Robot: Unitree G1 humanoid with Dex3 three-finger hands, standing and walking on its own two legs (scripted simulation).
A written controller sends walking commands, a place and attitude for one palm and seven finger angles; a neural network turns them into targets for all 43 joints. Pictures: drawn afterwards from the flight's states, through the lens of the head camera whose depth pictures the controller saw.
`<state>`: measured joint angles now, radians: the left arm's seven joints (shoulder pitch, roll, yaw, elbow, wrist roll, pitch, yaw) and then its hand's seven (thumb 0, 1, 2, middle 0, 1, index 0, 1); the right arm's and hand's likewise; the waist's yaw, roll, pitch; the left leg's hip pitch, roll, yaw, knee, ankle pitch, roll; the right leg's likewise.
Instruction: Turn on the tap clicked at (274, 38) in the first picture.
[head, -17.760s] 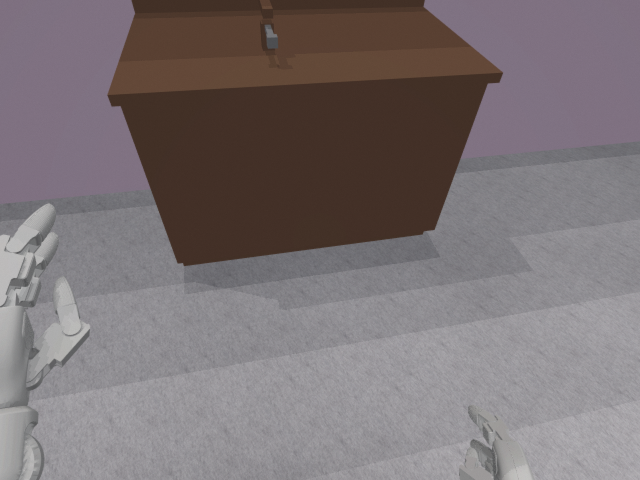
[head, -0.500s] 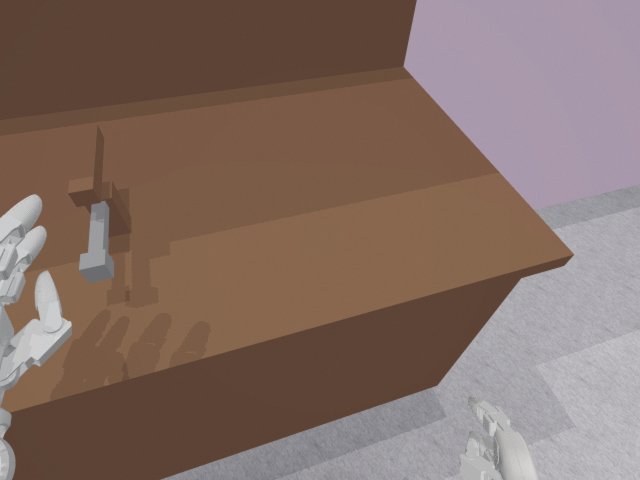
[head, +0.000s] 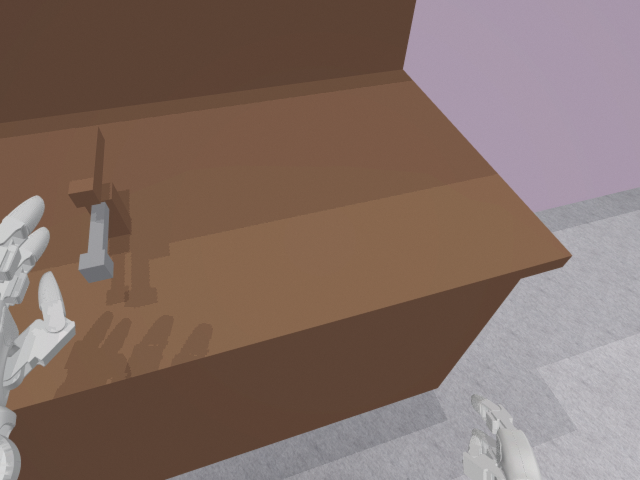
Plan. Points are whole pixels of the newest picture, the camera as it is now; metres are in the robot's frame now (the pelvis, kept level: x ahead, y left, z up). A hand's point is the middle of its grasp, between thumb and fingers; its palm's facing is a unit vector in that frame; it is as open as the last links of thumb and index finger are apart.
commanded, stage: shuffle to correct the standing spot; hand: left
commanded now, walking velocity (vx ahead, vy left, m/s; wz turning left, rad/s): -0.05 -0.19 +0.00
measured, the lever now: (96, 266) +0.33 +0.30 +0.08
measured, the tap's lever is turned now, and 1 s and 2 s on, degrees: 0 0 0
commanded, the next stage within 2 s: none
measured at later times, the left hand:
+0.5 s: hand (54, 337) +0.20 +0.25 +0.16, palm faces +0.35 -0.85 -0.39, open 7.4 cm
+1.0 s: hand (64, 337) +0.20 +0.24 +0.16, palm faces +0.35 -0.85 -0.39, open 7.4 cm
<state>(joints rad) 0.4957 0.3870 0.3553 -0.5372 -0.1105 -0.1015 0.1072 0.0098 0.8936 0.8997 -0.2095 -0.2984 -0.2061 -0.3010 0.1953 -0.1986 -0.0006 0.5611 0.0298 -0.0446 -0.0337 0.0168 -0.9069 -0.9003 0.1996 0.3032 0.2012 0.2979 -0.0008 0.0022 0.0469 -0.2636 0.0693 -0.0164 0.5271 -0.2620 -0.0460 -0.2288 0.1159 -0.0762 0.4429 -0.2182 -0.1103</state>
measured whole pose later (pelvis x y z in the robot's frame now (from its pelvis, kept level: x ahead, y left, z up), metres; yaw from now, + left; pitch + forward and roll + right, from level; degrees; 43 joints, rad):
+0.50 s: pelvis -0.01 +0.00 +0.00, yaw +0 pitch +0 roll -1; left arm 0.50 0.39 0.36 -0.53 -0.11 -0.10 0.11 0.01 0.89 0.90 -0.21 -0.30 -0.21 -0.30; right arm 0.20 -0.20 0.00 0.56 0.03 -0.05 -0.04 0.02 -0.91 -0.90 0.20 0.30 0.20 0.30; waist 0.00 0.00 0.04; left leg -0.27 0.07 -0.01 0.52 -0.24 -0.04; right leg -0.23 0.11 -0.07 0.43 -0.20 -0.10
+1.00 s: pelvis -0.01 +0.00 +0.00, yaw +0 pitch +0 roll +0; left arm 0.50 0.39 0.35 -0.54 -0.11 -0.10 0.12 0.01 0.89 0.90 -0.21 -0.30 -0.21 -0.30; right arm 0.20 -0.20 0.00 0.56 0.03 -0.05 -0.03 0.02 -0.91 -0.90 0.20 0.30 0.20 0.30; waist 0.00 0.01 0.04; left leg -0.27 0.07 -0.02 0.51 -0.24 -0.05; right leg -0.24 0.11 -0.08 0.44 -0.20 -0.12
